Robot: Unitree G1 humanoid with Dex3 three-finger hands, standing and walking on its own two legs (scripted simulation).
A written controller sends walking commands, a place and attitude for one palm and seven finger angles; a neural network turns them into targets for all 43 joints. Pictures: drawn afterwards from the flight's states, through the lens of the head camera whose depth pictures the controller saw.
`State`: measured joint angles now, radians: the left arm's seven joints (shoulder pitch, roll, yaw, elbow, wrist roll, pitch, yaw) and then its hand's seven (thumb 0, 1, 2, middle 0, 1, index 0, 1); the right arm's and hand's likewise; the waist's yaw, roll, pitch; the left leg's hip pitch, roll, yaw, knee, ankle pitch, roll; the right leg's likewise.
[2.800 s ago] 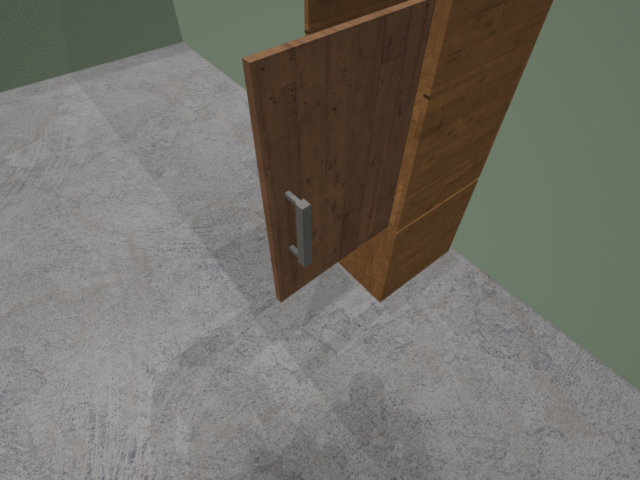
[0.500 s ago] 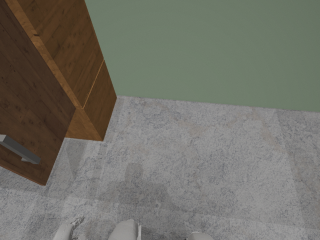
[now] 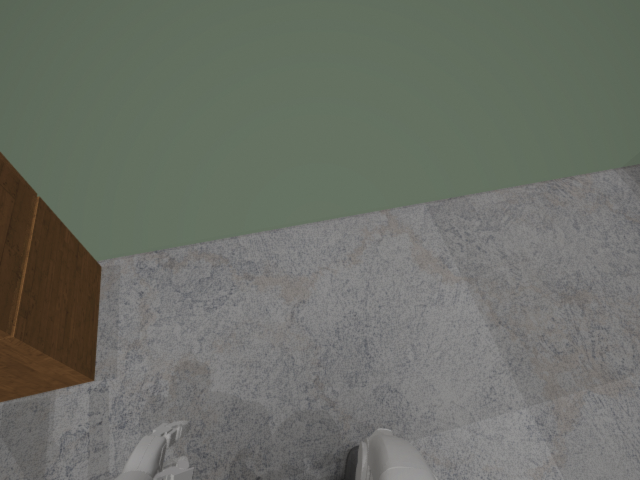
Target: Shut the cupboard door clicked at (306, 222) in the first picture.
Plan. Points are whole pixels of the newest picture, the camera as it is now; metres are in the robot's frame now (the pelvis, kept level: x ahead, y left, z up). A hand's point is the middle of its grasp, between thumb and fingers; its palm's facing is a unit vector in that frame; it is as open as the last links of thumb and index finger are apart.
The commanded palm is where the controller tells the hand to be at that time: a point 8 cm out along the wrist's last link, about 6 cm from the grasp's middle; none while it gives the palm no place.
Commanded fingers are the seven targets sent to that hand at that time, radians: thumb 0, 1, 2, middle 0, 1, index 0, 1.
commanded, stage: walk to a spot facing it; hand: left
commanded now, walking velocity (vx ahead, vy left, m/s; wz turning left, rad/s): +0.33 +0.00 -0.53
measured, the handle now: out of the picture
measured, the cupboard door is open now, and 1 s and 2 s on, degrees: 92 92 92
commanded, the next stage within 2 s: turn to face it in 0.88 s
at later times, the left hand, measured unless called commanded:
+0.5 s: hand (215, 405) +0.23 +0.16 -0.18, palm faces -0.08 -0.98 -0.17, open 7.4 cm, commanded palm none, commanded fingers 0.00 0.90 0.90 -0.20 -0.30 -0.20 -0.30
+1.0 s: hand (326, 181) +0.68 -0.02 -0.16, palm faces -0.50 -0.83 -0.25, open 7.4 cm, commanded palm none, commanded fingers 0.00 0.90 0.90 -0.20 -0.30 -0.20 -0.30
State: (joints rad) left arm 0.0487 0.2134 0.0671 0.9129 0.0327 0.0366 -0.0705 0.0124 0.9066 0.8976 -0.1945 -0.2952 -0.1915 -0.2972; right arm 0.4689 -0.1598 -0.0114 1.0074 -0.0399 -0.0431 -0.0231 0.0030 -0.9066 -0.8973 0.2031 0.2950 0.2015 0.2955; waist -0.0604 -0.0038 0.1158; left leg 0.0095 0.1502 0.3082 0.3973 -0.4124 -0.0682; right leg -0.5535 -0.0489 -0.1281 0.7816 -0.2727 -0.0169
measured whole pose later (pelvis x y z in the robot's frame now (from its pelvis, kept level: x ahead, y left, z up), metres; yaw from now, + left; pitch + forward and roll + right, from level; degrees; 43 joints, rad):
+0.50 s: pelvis +0.23 -0.03 +0.00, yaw -11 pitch +1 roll -1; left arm 0.36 0.19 0.06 1.04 0.02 -0.05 -0.01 0.01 0.91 0.90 -0.20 -0.30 -0.20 -0.30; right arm 0.05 -0.18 -0.04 0.90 -0.03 -0.03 0.01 0.00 -0.91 -0.90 0.20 0.29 0.20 0.29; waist 0.06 -0.02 0.07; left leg -0.46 0.07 0.06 0.63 -0.22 -0.03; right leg -0.04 0.06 0.00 0.44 -0.41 -0.05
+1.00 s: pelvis +0.44 -0.12 -0.02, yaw -28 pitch +1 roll +1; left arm 0.04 0.25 0.07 0.89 0.02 -0.05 -0.05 0.01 0.91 0.90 -0.19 -0.29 -0.19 -0.30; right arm 0.44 -0.23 -0.04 1.07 -0.02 0.00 0.00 0.00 -0.92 -0.90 0.20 0.29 0.20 0.29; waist -0.05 0.00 0.12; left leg -0.14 0.18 0.23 0.89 -0.51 -0.07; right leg -0.45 -0.03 -0.14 0.69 -0.21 -0.08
